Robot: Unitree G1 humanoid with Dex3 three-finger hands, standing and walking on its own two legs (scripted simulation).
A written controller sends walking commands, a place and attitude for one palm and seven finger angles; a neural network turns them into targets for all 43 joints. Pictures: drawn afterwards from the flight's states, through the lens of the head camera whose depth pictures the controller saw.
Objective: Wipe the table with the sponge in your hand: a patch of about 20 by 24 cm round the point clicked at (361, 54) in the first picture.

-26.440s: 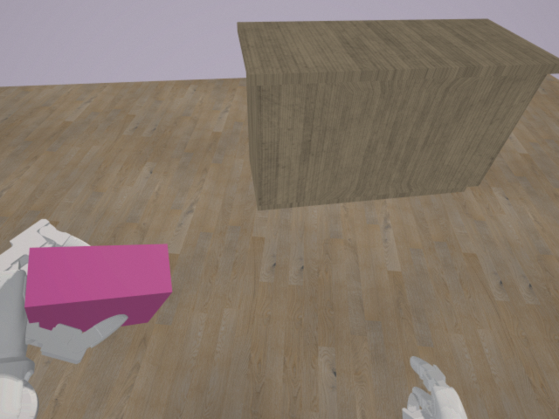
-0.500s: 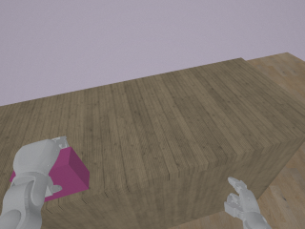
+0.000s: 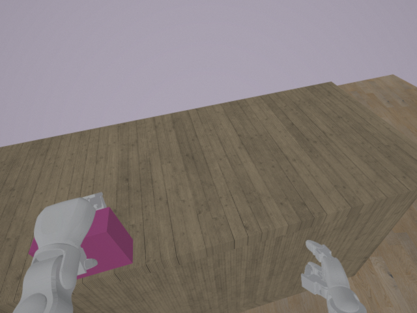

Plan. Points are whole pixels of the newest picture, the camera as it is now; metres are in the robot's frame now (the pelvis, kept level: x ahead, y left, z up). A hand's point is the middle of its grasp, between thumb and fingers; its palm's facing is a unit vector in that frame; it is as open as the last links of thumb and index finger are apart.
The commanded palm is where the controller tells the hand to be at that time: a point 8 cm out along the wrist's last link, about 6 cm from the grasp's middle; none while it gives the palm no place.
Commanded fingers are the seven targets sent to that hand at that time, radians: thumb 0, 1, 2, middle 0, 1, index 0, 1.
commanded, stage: lower the sponge onto the table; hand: left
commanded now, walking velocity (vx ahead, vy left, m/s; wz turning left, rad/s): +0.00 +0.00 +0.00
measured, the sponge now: (92, 250) +0.20 +0.28 +0.02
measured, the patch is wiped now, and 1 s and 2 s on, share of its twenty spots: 0.00 0.10 0.20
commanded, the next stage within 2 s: wipe forward along the first lane in 0.14 s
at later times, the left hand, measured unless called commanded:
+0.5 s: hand (84, 227) +0.22 +0.29 +0.07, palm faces -0.03 -0.07 -1.00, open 9.9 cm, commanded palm +0.21 +0.29 +0.11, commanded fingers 0.00 0.10 1.30 -1.20 -1.60 -1.20 -1.60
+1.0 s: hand (85, 209) +0.26 +0.31 +0.06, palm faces -0.09 -0.02 -1.00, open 9.9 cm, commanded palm +0.25 +0.32 +0.10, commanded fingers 0.00 0.10 1.30 -1.20 -1.60 -1.20 -1.60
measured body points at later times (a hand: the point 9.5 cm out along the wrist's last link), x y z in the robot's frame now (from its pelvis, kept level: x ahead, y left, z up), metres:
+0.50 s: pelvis +0.00 -0.01 +0.00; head -0.02 -0.06 +0.45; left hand +0.22 +0.29 +0.12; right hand +0.24 -0.22 -0.09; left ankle +0.01 +0.11 -0.74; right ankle +0.01 -0.09 -0.74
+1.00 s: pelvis -0.02 -0.03 -0.01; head -0.02 -0.07 +0.44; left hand +0.26 +0.31 +0.12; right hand +0.16 -0.27 -0.13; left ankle +0.01 +0.11 -0.74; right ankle +0.01 -0.09 -0.74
